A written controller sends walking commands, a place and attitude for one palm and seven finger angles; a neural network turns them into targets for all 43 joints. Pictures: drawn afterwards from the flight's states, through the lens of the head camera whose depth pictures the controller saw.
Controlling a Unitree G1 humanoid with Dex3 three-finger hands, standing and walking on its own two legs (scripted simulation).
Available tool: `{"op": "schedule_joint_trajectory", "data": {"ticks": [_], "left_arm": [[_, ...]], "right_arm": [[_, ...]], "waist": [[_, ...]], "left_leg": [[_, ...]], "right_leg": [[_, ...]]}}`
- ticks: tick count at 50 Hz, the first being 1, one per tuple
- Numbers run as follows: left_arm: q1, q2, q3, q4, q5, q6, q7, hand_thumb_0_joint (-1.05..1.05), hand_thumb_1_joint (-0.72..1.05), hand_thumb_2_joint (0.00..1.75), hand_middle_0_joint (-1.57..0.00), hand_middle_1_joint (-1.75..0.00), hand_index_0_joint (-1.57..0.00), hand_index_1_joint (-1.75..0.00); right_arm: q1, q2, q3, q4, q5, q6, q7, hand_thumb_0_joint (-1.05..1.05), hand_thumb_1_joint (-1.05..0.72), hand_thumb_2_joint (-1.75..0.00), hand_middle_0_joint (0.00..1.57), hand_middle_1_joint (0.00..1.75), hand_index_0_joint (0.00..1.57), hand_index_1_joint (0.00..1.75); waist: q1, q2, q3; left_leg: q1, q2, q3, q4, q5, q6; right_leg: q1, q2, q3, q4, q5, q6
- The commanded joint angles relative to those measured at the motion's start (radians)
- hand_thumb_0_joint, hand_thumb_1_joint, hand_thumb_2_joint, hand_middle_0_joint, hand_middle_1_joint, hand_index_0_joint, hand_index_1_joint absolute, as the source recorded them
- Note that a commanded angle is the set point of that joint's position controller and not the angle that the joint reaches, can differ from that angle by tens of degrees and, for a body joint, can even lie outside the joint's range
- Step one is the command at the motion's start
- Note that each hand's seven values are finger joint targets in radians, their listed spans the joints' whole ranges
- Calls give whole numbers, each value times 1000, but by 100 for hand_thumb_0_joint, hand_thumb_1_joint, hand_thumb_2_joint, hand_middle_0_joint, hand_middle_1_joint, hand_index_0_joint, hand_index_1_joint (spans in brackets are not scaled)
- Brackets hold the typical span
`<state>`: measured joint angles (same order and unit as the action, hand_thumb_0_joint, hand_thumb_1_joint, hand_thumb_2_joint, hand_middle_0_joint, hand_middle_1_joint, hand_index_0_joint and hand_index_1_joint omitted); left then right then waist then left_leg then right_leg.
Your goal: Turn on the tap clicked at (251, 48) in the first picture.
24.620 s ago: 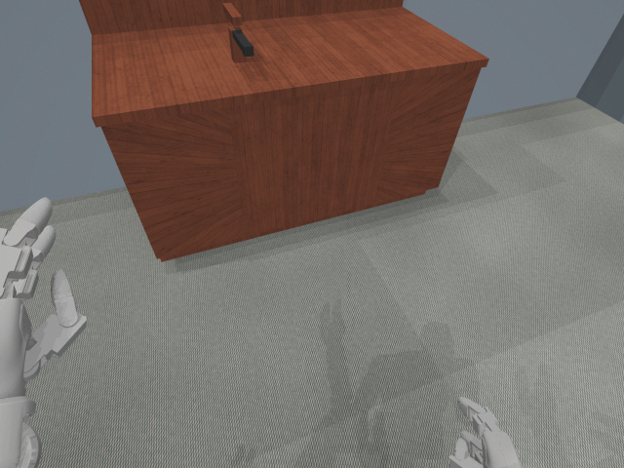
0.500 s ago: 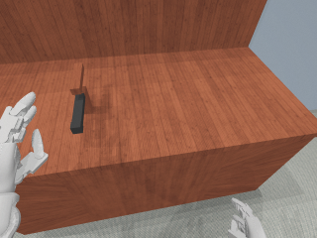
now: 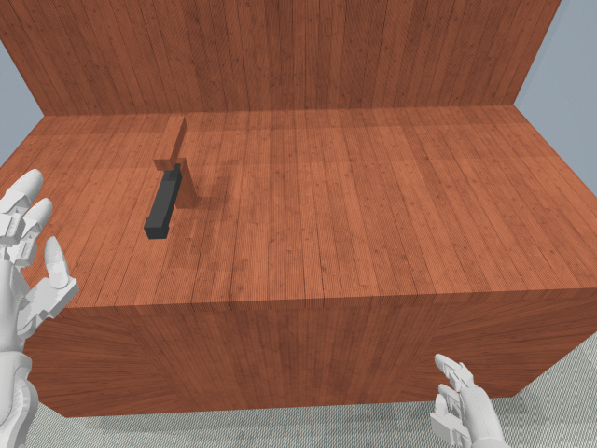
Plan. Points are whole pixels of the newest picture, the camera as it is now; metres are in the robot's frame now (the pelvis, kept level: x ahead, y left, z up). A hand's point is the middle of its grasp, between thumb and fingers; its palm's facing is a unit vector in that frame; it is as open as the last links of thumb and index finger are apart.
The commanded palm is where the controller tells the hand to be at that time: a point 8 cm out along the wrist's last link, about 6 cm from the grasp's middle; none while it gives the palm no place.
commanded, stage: turn the palm inward beside the body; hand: left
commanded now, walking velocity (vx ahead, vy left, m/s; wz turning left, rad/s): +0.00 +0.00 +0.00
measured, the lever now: (156, 227) +0.40 +0.30 +0.05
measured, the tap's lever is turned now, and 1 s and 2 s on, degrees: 0 0 0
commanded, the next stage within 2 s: reach beside the lever's end, fingers flat in 1.68 s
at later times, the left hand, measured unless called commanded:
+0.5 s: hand (113, 315) +0.20 +0.23 +0.14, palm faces +0.37 -0.90 -0.25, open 7.5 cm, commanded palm +0.15 +0.27 +0.16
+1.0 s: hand (100, 334) +0.18 +0.23 +0.14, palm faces +0.36 -0.92 -0.17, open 7.5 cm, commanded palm +0.13 +0.28 +0.15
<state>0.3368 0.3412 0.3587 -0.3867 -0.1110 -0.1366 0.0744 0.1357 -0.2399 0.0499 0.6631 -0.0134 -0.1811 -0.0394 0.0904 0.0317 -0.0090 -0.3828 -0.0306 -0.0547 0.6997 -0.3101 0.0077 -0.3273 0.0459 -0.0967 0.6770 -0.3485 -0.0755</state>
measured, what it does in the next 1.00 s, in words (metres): stands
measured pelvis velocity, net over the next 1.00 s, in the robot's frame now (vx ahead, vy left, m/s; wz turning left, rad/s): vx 0.00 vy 0.01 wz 0.01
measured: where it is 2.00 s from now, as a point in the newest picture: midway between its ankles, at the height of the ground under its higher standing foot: outside the picture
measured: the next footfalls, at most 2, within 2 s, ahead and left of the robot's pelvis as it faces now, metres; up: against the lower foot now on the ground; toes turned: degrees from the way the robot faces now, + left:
none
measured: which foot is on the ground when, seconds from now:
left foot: down 0.00-1.00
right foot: down 0.00-1.00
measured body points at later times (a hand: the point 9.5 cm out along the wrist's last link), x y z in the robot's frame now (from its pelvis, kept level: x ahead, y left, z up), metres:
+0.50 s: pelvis +0.01 -0.03 +0.00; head +0.00 -0.05 +0.45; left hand +0.17 +0.27 +0.16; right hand +0.20 -0.27 -0.08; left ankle +0.04 +0.12 -0.72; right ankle +0.01 -0.07 -0.72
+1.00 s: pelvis +0.00 +0.01 +0.00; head +0.00 -0.01 +0.45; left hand +0.15 +0.28 +0.15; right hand +0.21 -0.20 -0.07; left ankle +0.04 +0.12 -0.72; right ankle +0.01 -0.07 -0.72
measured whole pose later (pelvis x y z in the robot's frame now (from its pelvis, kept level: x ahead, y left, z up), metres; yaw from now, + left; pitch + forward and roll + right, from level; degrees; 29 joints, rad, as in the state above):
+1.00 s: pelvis +0.00 +0.01 +0.00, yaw +1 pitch +1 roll -1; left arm 0.56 0.27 0.22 -0.48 -0.24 -0.06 0.07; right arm 0.19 -0.24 0.06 0.65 0.03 -0.34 -0.08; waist 0.09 0.06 -0.06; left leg -0.43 -0.04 -0.06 0.73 -0.33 0.02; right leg -0.36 0.04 -0.11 0.70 -0.36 -0.07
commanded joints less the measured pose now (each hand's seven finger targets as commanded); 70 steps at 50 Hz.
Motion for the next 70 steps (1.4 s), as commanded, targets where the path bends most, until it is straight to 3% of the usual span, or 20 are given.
{"op": "schedule_joint_trajectory", "data": {"ticks": [1, 3, 4, 6, 9, 10, 14, 16, 19, 22, 26, 27, 29, 35, 40, 44, 46, 55, 61, 70], "left_arm": [[-108, 212, 54, -98, -61, 120, -82, 0, 90, 90, -20, -30, -20, -30], [-97, 231, 90, -124, -91, 148, -106, 0, 90, 90, -20, -30, -20, -30], [-76, 266, 148, -122, -95, 138, -102, 0, 90, 90, -20, -30, -20, -30], [-11, 239, 169, -178, -112, 79, -102, 0, 90, 90, -20, -30, -20, -30], [66, 272, 238, -217, -126, -24, -89, 0, 90, 90, -20, -30, -20, -30], [75, 222, 194, -222, -128, -49, -90, 0, 90, 90, -20, -30, -20, -30], [114, 198, 194, -142, -139, -52, -85, 0, 90, 90, -20, -30, -20, -30], [109, 168, 147, -141, -149, -32, -93, 0, 90, 90, -20, -30, -20, -30], [56, 172, 120, -148, -154, -7, -93, 0, 90, 90, -20, -30, -20, -30], [48, 173, 94, -192, -144, -21, -80, 0, 90, 90, -20, -30, -20, -30], [58, 167, 72, -235, -127, -56, -37, 0, 90, 90, -20, -30, -20, -30], [71, 168, 78, -227, -131, -60, -28, 0, 90, 90, -20, -30, -20, -30], [98, 179, 100, -202, -134, -46, -14, 0, 90, 90, -20, -30, -20, -30], [111, 101, 17, -218, -150, 22, -9, 0, 90, 90, -20, -30, -20, -30], [94, 94, -19, -280, -134, 24, -5, 0, 90, 90, -20, -30, -20, -30], [127, 109, -3, -318, -125, 4, 6, 0, 90, 90, -20, -30, -20, -30], [146, 78, -30, -315, -123, -2, 7, 0, 90, 90, -20, -30, -20, -30], [180, 41, -52, -316, -150, 55, -2, 0, 90, 90, -20, -30, -20, -30], [163, 60, -45, -362, -148, 48, 10, 0, 90, 90, -20, -30, -20, -30], [186, 31, -54, -322, -170, 85, -9, 0, 90, 90, -20, -30, -20, -30]], "right_arm": [[-105, -129, -44, -159, 28, -32, -55, 0, -90, -90, 20, 30, 20, 30], [-104, -127, -47, -169, 31, -34, -68, 0, -90, -90, 20, 30, 20, 30], [-112, -121, -45, -160, 36, -42, -68, 0, -90, -90, 20, 30, 20, 30], [-78, -107, -54, -163, 32, -58, -57, 0, -90, -90, 20, 30, 20, 30], [-50, -104, -66, -145, 31, -90, -37, 0, -90, -90, 20, 30, 20, 30], [-36, -96, -66, -145, 31, -97, -30, 0, -90, -90, 20, 30, 20, 30], [-45, -104, -73, -133, 48, -115, -32, 0, -90, -90, 20, 30, 20, 30], [-35, -112, -75, -146, 52, -124, -41, 0, -90, -90, 20, 30, 20, 30], [-60, -116, -70, -148, 61, -140, -61, 0, -90, -90, 20, 30, 20, 30], [-53, -120, -73, -151, 54, -156, -61, 0, -90, -90, 20, 30, 20, 30], [-68, -109, -69, -148, 50, -178, -55, 0, -90, -90, 20, 30, 20, 30], [-69, -112, -68, -148, 48, -181, -55, 0, -90, -90, 20, 30, 20, 30], [-86, -112, -69, -145, 53, -183, -54, 0, -90, -90, 20, 30, 20, 30], [-95, -108, -54, -167, 62, -182, -58, 0, -90, -90, 20, 30, 20, 30], [-77, -115, -45, -178, 56, -201, -62, 0, -90, -90, 20, 30, 20, 30], [-71, -115, -42, -177, 51, -214, -57, 0, -90, -90, 20, 30, 20, 30], [-62, -113, -38, -180, 48, -216, -52, 0, -90, -90, 20, 30, 20, 30], [-64, -115, -31, -194, 55, -204, -59, 0, -90, -90, 20, 30, 20, 30], [-58, -114, -29, -192, 50, -212, -57, 0, -90, -90, 20, 30, 20, 30], [-55, -117, -30, -189, 60, -206, -60, 0, -90, -90, 20, 30, 20, 30]], "waist": [[-42, -14, -89], [-29, -86, -149], [-22, -87, -150], [-9, -105, -222], [7, -50, -265], [-3, -18, -253], [-11, -8, -151], [-14, -8, -152], [-26, -39, -95], [-21, -61, -141], [-21, 12, -124], [-18, -26, -117], [-11, -32, -105], [-11, 9, -70], [-20, -21, -97], [-12, 51, -133], [-17, 40, -129], [-12, 6, -109], [-16, 65, -135], [-12, 22, -114]], "left_leg": [[50, 20, 17, -108, 38, 36], [42, 29, 7, -81, 110, 33], [40, 32, 5, -68, 140, 26], [60, 37, 6, -62, 229, 24], [85, 26, 26, -45, 315, 24], [86, 25, 32, -44, 320, 25], [42, 25, 34, -40, 260, 28], [33, 29, 30, -49, 224, 27], [7, 32, 14, -40, 143, 28], [-2, 33, 1, -30, 112, 26], [-4, 32, -2, -15, 68, 23], [-17, 33, -6, -17, 53, 23], [-32, 34, -6, -8, 34, 21], [-18, 34, -4, -41, 11, 25], [19, 29, -22, -79, 24, 37], [42, 26, -29, -86, 52, 33], [45, 29, -34, -92, 59, 27], [23, 33, -53, -110, 35, 19], [51, 33, -57, -100, 90, 8], [37, 32, -53, -105, 96, 7]], "right_leg": [[1, -75, 139, -237, 38, 62], [60, -102, 173, -227, 159, 86], [76, -110, 190, -215, 244, 94], [126, -114, 167, -158, 470, 109], [144, -96, 131, -107, 654, 110], [127, -98, 120, -100, 659, 108], [67, -98, 123, -126, 543, 99], [59, -105, 129, -138, 473, 98], [20, -121, 181, -186, 305, 103], [28, -136, 201, -189, 234, 106], [-21, -134, 205, -204, 84, 87], [-29, -130, 201, -206, 48, 85], [-33, -135, 217, -218, 6, 84], [-71, -108, 154, -213, -55, 70], [-79, -71, 75, -169, 3, 67], [-72, -59, 52, -134, 51, 57], [-75, -54, 33, -117, 61, 53], [-70, -48, 19, -115, 54, 53], [-66, -48, 19, -108, 88, 46], [-52, -49, 18, -123, 104, 49]]}}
